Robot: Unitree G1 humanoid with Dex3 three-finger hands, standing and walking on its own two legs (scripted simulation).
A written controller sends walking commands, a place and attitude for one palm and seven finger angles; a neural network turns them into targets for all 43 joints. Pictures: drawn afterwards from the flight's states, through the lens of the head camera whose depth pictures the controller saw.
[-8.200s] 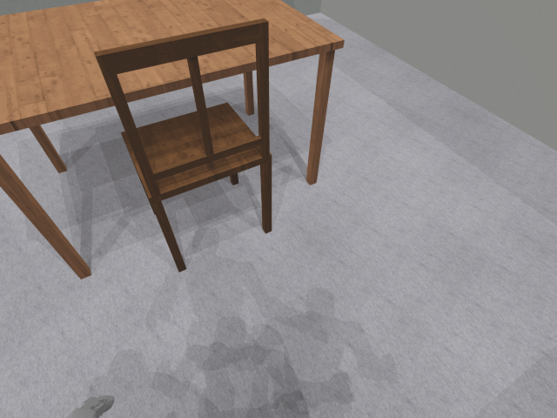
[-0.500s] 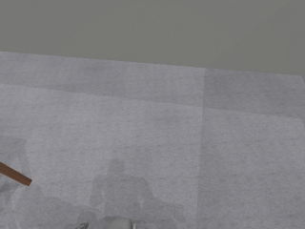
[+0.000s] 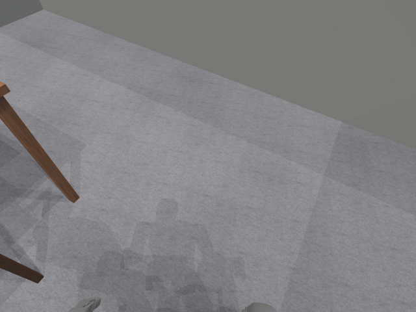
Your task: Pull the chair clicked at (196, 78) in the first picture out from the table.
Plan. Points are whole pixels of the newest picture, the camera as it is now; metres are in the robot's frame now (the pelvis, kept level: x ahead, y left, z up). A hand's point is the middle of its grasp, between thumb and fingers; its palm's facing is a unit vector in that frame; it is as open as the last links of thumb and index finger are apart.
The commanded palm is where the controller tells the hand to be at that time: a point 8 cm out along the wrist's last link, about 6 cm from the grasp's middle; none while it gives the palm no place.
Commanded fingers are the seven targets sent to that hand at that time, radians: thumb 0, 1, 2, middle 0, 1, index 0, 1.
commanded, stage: turn to face it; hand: left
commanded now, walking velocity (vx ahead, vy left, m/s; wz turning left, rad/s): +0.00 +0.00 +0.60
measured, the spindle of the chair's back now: out of the picture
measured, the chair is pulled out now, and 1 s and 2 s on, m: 0.00 0.00 0.00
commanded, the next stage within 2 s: take the last steps up to it in 1.58 s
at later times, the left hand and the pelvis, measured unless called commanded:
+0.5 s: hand out of the picture +0.01 +0.17 -0.16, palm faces +0.33 -0.91 -0.27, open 7.4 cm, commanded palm none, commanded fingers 0.00 0.90 0.90 -0.20 -0.30 -0.20 -0.30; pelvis +0.00 -0.04 +0.00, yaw +20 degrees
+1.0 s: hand out of the picture -0.02 +0.23 -0.15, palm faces +0.59 -0.76 -0.27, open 7.4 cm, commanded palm none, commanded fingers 0.00 0.90 0.90 -0.20 -0.30 -0.20 -0.30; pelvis +0.01 -0.01 +0.00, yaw +36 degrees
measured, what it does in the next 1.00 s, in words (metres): steps on the spot, turning left: right foot, then left foot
